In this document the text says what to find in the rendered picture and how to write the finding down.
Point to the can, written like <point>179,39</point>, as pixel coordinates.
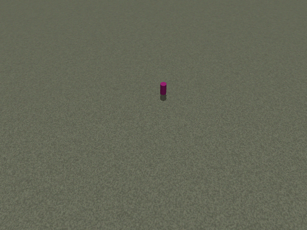
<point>163,88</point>

